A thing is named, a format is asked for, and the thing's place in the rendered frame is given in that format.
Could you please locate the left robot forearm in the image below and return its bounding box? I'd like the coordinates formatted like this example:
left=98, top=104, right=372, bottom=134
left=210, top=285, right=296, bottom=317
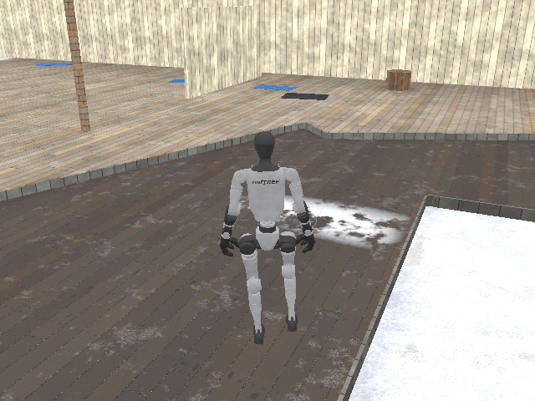
left=222, top=203, right=237, bottom=239

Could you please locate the right robot hand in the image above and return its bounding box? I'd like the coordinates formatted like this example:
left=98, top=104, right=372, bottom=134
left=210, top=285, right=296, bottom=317
left=296, top=233, right=315, bottom=253

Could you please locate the right robot forearm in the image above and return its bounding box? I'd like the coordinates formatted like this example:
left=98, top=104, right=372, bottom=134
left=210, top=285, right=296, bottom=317
left=297, top=201, right=313, bottom=236

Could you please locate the right robot upper arm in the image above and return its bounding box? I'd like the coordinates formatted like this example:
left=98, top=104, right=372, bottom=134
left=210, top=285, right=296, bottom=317
left=283, top=167, right=306, bottom=214

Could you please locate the left robot hand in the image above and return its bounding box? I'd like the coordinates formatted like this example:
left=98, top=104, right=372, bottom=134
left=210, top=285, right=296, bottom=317
left=220, top=237, right=239, bottom=256

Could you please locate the robot right foot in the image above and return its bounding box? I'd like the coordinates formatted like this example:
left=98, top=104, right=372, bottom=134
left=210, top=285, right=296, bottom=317
left=286, top=314, right=298, bottom=332

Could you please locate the left robot upper arm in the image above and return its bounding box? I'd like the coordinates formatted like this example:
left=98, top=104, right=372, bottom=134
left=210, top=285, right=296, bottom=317
left=227, top=169, right=248, bottom=216

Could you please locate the humanoid robot torso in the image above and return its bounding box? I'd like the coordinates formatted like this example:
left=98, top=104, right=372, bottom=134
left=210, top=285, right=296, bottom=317
left=247, top=164, right=285, bottom=251

